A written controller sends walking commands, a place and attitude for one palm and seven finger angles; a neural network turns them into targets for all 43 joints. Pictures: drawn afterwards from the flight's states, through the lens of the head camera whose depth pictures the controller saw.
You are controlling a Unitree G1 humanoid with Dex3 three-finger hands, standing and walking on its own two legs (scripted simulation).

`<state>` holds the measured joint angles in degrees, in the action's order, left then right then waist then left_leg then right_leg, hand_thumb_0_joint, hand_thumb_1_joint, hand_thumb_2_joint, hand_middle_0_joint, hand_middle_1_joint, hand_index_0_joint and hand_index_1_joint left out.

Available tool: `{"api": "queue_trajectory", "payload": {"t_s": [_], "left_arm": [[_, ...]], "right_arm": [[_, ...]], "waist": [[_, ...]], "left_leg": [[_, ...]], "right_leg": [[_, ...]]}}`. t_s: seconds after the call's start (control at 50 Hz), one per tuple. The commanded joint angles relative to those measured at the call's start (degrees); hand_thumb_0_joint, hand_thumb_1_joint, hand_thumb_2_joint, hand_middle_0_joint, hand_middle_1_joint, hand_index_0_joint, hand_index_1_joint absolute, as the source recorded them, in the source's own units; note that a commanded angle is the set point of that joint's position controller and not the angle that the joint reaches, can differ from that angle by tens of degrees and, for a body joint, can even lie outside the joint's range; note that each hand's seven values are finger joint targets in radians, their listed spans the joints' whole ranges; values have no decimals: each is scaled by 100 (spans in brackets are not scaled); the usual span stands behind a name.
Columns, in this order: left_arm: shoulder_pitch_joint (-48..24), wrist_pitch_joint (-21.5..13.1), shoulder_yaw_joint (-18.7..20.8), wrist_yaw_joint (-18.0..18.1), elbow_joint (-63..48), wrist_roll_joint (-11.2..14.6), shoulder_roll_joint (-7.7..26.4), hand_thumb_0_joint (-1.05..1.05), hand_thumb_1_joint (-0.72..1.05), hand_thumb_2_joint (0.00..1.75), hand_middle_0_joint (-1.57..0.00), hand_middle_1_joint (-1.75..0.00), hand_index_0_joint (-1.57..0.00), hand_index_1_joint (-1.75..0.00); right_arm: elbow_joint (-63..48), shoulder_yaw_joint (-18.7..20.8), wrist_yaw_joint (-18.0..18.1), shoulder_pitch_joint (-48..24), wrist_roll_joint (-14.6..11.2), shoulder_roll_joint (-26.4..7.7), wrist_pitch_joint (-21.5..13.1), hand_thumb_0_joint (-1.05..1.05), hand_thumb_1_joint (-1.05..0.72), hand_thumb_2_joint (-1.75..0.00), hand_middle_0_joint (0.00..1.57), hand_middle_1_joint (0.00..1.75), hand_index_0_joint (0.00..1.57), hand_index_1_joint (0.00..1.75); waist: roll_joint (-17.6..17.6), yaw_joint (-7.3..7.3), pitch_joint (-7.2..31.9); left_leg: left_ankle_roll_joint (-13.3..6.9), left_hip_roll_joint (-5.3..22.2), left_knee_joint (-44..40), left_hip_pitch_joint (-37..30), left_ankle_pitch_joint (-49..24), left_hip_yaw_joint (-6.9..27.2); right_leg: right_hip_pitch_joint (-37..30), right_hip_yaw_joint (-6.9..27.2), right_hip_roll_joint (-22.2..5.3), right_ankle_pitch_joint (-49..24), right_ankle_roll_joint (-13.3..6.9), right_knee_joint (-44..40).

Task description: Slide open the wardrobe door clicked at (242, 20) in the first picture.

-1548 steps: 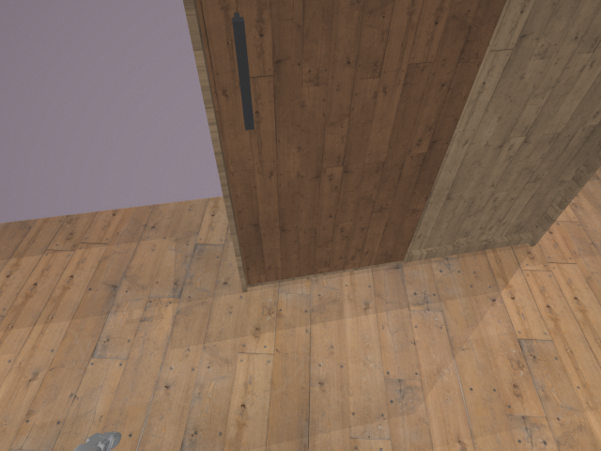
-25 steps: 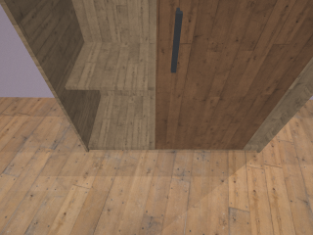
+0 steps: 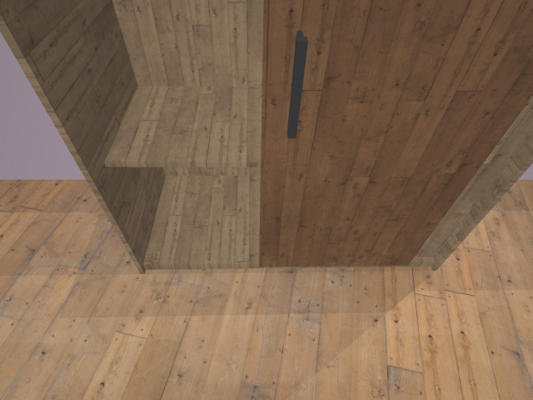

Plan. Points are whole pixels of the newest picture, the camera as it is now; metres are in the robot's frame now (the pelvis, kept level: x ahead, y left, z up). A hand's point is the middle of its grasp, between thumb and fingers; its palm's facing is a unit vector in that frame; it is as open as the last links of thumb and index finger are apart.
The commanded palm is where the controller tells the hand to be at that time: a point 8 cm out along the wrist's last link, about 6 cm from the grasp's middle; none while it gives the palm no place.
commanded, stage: look to check the result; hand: left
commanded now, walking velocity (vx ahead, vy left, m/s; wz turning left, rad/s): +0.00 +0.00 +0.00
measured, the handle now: (295, 88) +0.69 -0.02 +0.11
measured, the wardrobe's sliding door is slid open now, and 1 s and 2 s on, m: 0.48 0.48 0.48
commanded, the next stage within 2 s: stand and wait in 0.46 s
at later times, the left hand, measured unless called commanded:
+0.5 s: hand out of the picture +0.02 +0.19 -0.18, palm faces +0.00 -0.98 -0.20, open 7.3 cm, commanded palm none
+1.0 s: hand out of the picture +0.05 +0.21 -0.17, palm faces -0.01 -0.96 -0.26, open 7.3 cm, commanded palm none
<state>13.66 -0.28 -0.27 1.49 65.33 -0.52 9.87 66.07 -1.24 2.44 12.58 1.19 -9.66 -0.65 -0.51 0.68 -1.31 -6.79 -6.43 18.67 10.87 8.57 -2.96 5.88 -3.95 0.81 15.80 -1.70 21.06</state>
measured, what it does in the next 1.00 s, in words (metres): stands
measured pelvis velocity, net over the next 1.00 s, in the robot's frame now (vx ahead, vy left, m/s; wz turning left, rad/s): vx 0.02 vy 0.00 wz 0.00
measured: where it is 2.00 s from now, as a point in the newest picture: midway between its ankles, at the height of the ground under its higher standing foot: outside the picture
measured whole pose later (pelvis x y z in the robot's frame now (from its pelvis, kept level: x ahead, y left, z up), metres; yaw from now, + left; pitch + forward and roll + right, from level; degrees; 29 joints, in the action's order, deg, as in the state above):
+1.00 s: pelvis +0.02 +0.00 +0.00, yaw +0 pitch +0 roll +0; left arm 9.9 -0.1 0.5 1.2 65.3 -0.5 14.4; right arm 66.3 -0.5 2.4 7.4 0.7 -14.1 -0.7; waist -1.0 0.4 -3.4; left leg -6.8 -7.2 17.0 8.0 9.7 -2.7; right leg 3.0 -3.8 0.2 17.0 -1.4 19.6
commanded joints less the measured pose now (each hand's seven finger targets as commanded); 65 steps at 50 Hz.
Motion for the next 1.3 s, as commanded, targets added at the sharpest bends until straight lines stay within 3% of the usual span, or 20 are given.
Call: {"api": "queue_trajectory", "payload": {"t_s": [0.0, 0.2, 0.22, 0.3, 0.54, 0.78, 0.82, 0.9, 0.94, 1.02, 1.1, 1.14, 1.22, 1.28], "left_arm": [[429, -39, 131, 61, -82, 15, 645, 0, 90, 90, -20, -30, -20, -30], [481, -33, 129, 72, -21, 15, 690, 0, 90, 90, -20, -30, -20, -30], [470, -39, 136, 76, -14, 9, 710, 0, 90, 90, -20, -30, -20, -30], [426, -16, 125, 72, -10, 20, 708, 0, 90, 90, -20, -30, -20, -30], [271, -19, 189, 65, -60, 1, 902, 0, 90, 90, -20, -30, -20, -30], [-13, -36, 223, 44, -160, 8, 1164, 0, 90, 90, -20, -30, -20, -30], [-1, -50, 242, 46, -165, -2, 1222, 0, 90, 90, -20, -30, -20, -30], [-116, -45, 243, 44, -186, 12, 1274, 0, 90, 90, -20, -30, -20, -30], [-163, -44, 238, 37, -182, 5, 1297, 0, 90, 90, -20, -30, -20, -30], [-193, -71, 250, 27, -202, 0, 1395, 0, 90, 90, -20, -30, -20, -30], [-308, -77, 241, 23, -220, 9, 1450, 0, 90, 90, -20, -30, -20, -30], [-339, -72, 239, 23, -213, 5, 1453, 0, 90, 90, -20, -30, -20, -30], [-384, -98, 252, 24, -257, -2, 1529, 0, 90, 90, -20, -30, -20, -30], [-460, -103, 244, 22, -265, 8, 1542, 0, 90, 90, -20, -30, -20, -30]], "right_arm": [[-124, 135, 35, 226, -11, -710, -71, 0, -90, -90, 20, 30, 20, 30], [-92, 143, 56, 198, -31, -770, -74, 0, -90, -90, 20, 30, 20, 30], [-95, 150, 57, 191, -44, -761, -70, 0, -90, -90, 20, 30, 20, 30], [-75, 145, 62, 138, -29, -805, -66, 0, -90, -90, 20, 30, 20, 30], [-125, 198, 65, -66, -44, -997, -93, 0, -90, -90, 20, 30, 20, 30], [-155, 228, 42, -313, -49, -1233, -93, 0, -90, -90, 20, 30, 20, 30], [-170, 233, 35, -349, -60, -1254, -95, 0, -90, -90, 20, 30, 20, 30], [-172, 240, 38, -423, -54, -1345, -93, 0, -90, -90, 20, 30, 20, 30], [-185, 241, 31, -465, -62, -1359, -86, 0, -90, -90, 20, 30, 20, 30], [-197, 236, 16, -515, -69, -1430, -95, 0, -90, -90, 20, 30, 20, 30], [-207, 243, 10, -587, -56, -1511, -98, 0, -90, -90, 20, 30, 20, 30], [-210, 235, 7, -637, -65, -1507, -94, 0, -90, -90, 20, 30, 20, 30], [-230, 242, 3, -631, -74, -1554, -101, 0, -90, -90, 20, 30, 20, 30], [-231, 242, -4, -687, -63, -1586, -102, 0, -90, -90, 20, 30, 20, 30]], "waist": [[48, -46, 53], [-9, -44, 50], [-146, -49, 46], [124, -32, -45], [-35, -63, 80], [60, -50, 108], [-70, -70, 281], [51, -60, 236], [-19, -54, 95], [-63, -63, 311], [27, -44, 344], [-6, -54, 230], [-106, -48, 363], [36, -36, 342]], "left_leg": [[266, 1275, -327, -369, -897, 1307], [245, 1273, -247, -554, -1180, 1271], [237, 1287, -231, -543, -1170, 1247], [284, 1287, -310, -547, -1087, 1317], [369, 1313, -283, -737, -1601, 1324], [414, 1306, -290, -839, -1744, 1322], [384, 1321, -251, -925, -1774, 1311], [429, 1330, -234, -982, -2011, 1305], [417, 1324, -280, -872, -1786, 1304], [376, 1326, -250, -950, -1746, 1271], [384, 1327, -239, -1012, -1871, 1259], [376, 1335, -253, -951, -1826, 1240], [345, 1333, -200, -973, -1841, 1220], [357, 1331, -214, -962, -1834, 1207]], "right_leg": [[248, 693, -716, -563, -126, -296], [249, 694, -735, -686, -127, -303], [238, 678, -739, -696, -127, -333], [299, 677, -720, -544, -130, -283], [201, 617, -735, -722, -117, -267], [135, 653, -759, -822, -151, -318], [46, 640, -773, -892, -149, -355], [75, 630, -781, -958, -156, -330], [108, 662, -795, -908, -162, -396], [-30, 681, -825, -1035, -160, -451], [-26, 712, -840, -1153, -175, -436], [5, 714, -851, -1166, -168, -473], [-108, 726, -869, -1363, -169, -515], [-107, 777, -891, -1432, -179, -519]]}}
